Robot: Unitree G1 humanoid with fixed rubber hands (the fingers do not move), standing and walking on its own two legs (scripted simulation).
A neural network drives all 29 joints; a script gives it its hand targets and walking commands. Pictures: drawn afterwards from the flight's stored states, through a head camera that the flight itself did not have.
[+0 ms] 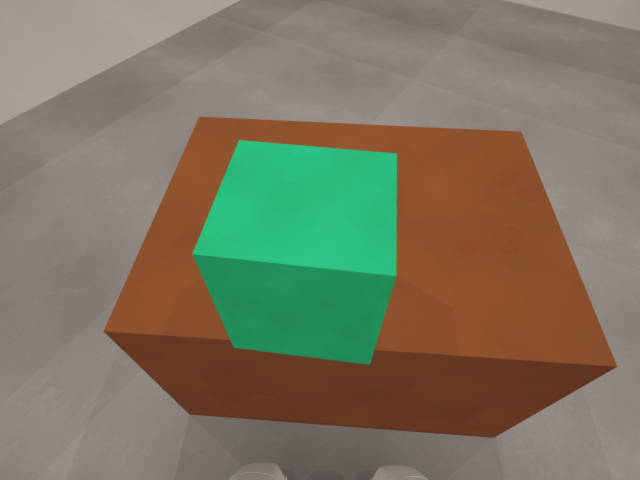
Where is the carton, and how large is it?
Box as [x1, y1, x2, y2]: [192, 140, 396, 364]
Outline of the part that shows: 239,140 192,254 233,346 239,348 369,364 395,278 396,153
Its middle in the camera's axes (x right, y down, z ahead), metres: -0.02 +0.03 +0.62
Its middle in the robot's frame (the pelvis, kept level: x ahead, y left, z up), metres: +0.43 +0.04 -0.03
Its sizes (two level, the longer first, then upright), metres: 0.238 0.215 0.279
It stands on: a pedestal, 0.58 m high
